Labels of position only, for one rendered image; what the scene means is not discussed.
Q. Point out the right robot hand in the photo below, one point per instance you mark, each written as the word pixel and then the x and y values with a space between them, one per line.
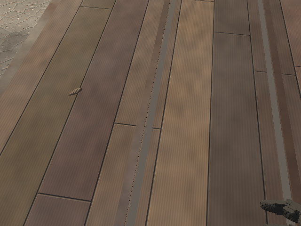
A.
pixel 289 209

